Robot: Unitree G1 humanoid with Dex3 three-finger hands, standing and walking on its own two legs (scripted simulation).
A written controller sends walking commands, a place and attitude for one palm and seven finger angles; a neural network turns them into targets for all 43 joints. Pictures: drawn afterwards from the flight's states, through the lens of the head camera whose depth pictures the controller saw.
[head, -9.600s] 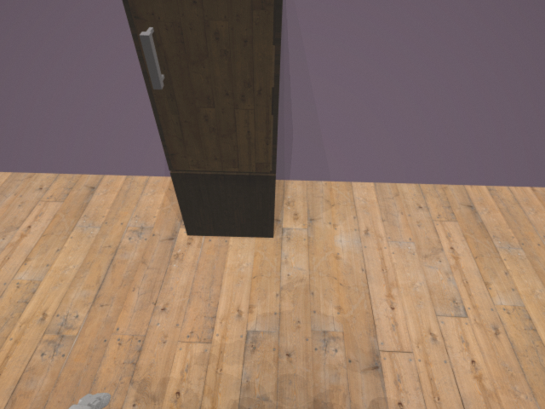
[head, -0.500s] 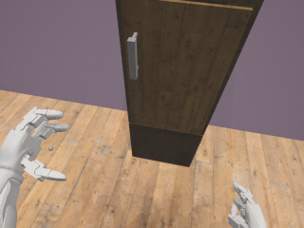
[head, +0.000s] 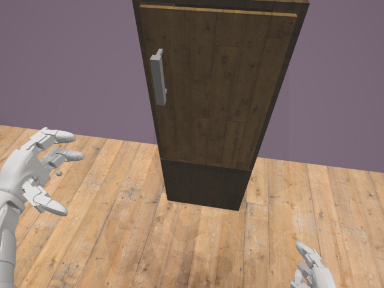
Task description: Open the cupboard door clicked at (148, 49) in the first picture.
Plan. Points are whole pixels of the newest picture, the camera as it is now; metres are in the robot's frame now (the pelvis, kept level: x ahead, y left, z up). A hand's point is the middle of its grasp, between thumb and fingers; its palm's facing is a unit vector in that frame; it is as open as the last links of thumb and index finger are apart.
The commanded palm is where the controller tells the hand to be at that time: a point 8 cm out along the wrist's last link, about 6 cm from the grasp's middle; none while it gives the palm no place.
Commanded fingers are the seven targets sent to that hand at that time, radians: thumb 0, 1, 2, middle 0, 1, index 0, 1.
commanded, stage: raise the hand with hooked fingers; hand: left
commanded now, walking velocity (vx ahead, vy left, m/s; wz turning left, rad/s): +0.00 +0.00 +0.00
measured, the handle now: (160, 77) +0.63 +0.13 +0.10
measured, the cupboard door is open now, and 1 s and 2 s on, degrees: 0 0 0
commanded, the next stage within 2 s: move the hooked fingers beside the handle in 0.34 s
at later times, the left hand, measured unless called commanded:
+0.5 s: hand (55, 172) +0.29 +0.28 +0.12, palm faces -0.06 -1.00 -0.04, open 14.0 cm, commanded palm +0.28 +0.32 +0.12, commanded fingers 0.00 -0.50 0.30 -0.30 -1.20 -0.30 -1.20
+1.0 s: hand (89, 134) +0.39 +0.24 +0.12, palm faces -0.11 -0.99 -0.02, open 14.0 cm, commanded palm +0.37 +0.29 +0.11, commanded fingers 0.00 -0.50 0.30 -0.30 -1.20 -0.30 -1.20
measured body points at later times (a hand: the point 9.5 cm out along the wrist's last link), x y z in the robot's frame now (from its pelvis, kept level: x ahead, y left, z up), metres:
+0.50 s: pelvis +0.00 +0.00 +0.00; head +0.02 +0.00 +0.45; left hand +0.29 +0.33 +0.12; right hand +0.17 -0.23 -0.07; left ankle +0.00 +0.12 -0.72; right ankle +0.00 -0.11 -0.72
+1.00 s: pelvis +0.01 +0.00 +0.00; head +0.05 +0.00 +0.45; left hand +0.39 +0.30 +0.12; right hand +0.12 -0.26 -0.10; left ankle +0.00 +0.12 -0.72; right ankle +0.00 -0.11 -0.72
